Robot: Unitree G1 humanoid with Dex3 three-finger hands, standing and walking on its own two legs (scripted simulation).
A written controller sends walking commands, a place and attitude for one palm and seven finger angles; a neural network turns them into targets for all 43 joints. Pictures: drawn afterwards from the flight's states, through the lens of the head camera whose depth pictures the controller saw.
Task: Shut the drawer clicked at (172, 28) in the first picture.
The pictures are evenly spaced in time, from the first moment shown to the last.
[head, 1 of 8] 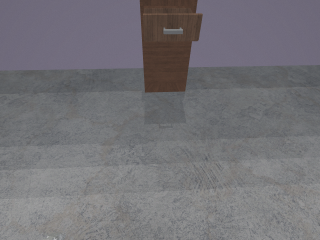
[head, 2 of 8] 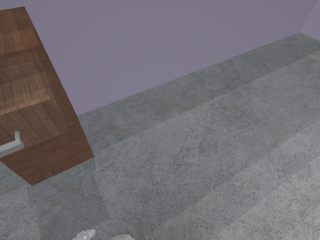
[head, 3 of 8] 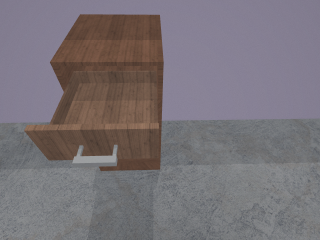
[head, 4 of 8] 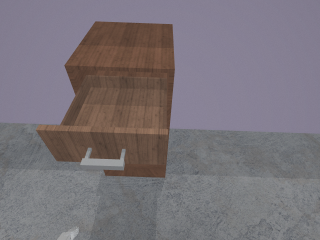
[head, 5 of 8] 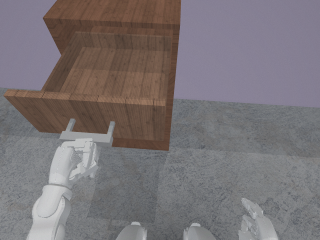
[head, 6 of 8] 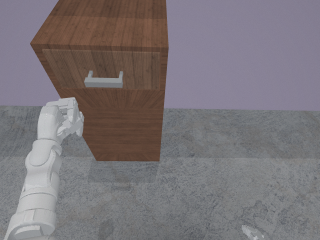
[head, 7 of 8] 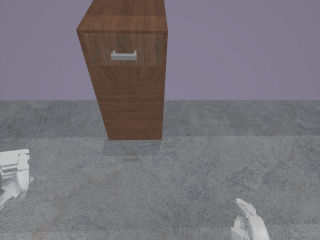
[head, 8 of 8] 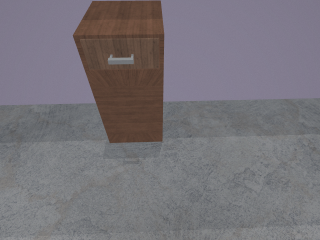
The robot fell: no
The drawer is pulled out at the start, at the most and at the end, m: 0.30 0.30 0.00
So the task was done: yes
